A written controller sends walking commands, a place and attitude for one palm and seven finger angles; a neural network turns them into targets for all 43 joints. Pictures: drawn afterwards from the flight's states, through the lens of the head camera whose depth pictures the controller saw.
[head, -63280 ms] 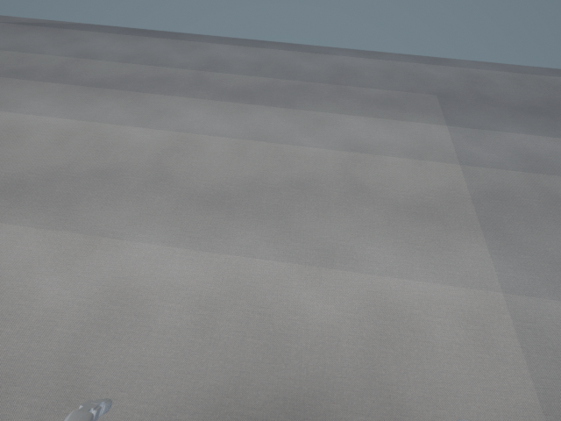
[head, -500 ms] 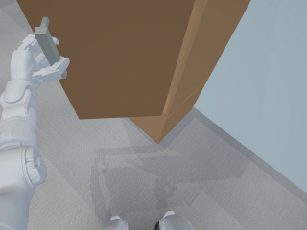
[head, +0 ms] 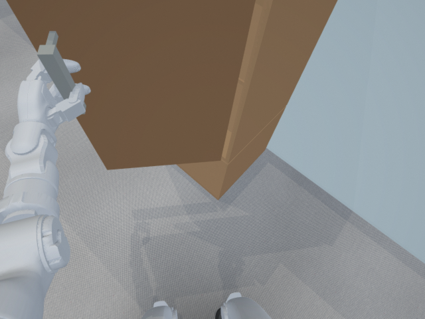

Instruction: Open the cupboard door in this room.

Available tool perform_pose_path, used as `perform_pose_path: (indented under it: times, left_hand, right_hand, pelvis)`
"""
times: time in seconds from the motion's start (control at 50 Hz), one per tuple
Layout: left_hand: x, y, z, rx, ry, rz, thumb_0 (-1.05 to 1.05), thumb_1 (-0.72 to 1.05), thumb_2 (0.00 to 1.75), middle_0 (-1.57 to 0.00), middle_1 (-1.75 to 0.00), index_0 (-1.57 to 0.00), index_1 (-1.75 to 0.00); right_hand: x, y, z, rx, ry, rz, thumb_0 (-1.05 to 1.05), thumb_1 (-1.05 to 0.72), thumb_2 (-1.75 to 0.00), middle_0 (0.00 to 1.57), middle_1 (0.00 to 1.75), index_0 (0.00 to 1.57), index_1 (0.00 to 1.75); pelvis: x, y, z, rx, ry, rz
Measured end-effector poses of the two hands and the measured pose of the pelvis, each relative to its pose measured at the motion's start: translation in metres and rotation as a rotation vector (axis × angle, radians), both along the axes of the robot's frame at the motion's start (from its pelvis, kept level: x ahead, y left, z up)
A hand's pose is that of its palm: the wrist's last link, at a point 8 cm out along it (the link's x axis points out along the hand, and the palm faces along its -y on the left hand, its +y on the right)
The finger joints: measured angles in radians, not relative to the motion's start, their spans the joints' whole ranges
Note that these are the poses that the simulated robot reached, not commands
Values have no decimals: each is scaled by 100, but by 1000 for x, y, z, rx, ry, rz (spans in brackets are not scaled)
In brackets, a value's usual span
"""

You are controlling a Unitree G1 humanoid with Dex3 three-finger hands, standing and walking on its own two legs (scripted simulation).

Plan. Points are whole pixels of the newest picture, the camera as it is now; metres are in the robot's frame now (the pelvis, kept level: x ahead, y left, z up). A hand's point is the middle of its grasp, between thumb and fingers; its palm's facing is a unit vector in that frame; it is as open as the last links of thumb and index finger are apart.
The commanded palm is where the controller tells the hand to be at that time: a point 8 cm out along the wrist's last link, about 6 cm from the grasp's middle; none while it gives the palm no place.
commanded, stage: pull the door open along its arc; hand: left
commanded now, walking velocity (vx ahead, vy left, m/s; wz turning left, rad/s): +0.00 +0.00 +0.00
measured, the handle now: (66, 75) +0.55 +0.23 +0.10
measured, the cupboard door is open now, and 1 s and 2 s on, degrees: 49 96 93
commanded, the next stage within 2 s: open thumb and fingers to let go in 0.84 s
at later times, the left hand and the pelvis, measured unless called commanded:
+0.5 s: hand (111, 169) +0.35 +0.13 +0.09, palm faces +0.33 -0.94 +0.03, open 6.5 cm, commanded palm +0.29 +0.21 +0.09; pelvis +0.01 -0.02 +0.02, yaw +1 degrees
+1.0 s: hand (172, 210) +0.28 +0.04 +0.09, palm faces +0.41 -0.91 -0.03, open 6.2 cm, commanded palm +0.24 +0.10 +0.09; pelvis +0.01 -0.05 +0.02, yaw +4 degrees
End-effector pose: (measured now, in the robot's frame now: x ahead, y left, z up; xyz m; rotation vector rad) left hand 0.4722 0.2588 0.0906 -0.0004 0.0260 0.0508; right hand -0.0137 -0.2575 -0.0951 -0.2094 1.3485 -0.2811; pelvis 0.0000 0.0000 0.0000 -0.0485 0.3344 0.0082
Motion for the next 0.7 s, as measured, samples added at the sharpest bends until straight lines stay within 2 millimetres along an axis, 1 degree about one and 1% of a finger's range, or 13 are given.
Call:
perform_pose_path:
  times: [0.06,0.1,0.18,0.24,0.34,0.42,0.48,0.52,0.58,0.64,0.7]
  left_hand:
    - [-10,-2,0,4,-8,-7,3,70,79,-31,-132,-33,-134]
    - [-19,-3,0,7,-12,-14,3,70,78,-32,-132,-32,-133]
    - [-43,-9,-1,9,-21,-35,3,69,76,-32,-132,-32,-133]
    - [-64,-16,-1,-7,-27,-44,3,68,75,-32,-132,-32,-132]
    - [-102,-39,-4,-79,-43,109,3,66,75,-33,-131,-33,-129]
    - [-130,-59,-3,-67,-44,215,3,65,75,-33,-129,-34,-128]
    - [-149,-75,-1,-31,-36,268,3,64,74,-34,-129,-34,-129]
    - [-161,-85,0,-22,-28,297,3,64,73,-34,-128,-34,-129]
    - [-175,-98,1,-23,-16,339,3,63,73,-35,-128,-34,-130]
    - [-184,-109,2,-22,-6,374,3,63,73,-34,-127,-34,-131]
    - [-192,-118,3,-9,1,388,3,63,73,-34,-127,-34,-131]
  right_hand:
    - [6,-2,1,6,-18,-7,1,-91,-90,20,30,20,30]
    - [13,-3,2,10,-41,-9,1,-91,-90,20,30,20,30]
    - [36,-5,6,21,-117,-2,1,-91,-90,20,30,20,30]
    - [61,-5,10,31,-196,19,1,-91,-90,20,30,20,30]
    - [112,0,17,63,-346,93,1,-91,-90,20,30,20,30]
    - [149,9,23,96,-447,159,1,-91,-90,20,30,20,30]
    - [170,16,27,121,-499,200,1,-91,-90,20,30,20,30]
    - [180,19,29,134,-521,220,1,-91,-90,20,30,20,30]
    - [189,22,32,142,-533,244,1,-91,-90,20,30,20,30]
    - [193,20,34,140,-533,258,1,-91,-90,20,30,20,30]
    - [192,14,34,134,-525,260,1,-91,-90,20,30,20,30]
  pelvis:
    - [3,-2,2,4,-10,-6]
    - [6,-3,4,6,-20,-9]
    - [11,-4,9,11,-46,-14]
    - [13,-5,12,16,-67,-18]
    - [14,-7,16,26,-94,-17]
    - [12,-11,16,37,-117,-11]
    - [11,-15,17,44,-137,-4]
    - [11,-19,18,48,-152,2]
    - [11,-25,19,53,-175,14]
    - [11,-32,20,57,-193,25]
    - [11,-37,21,60,-204,32]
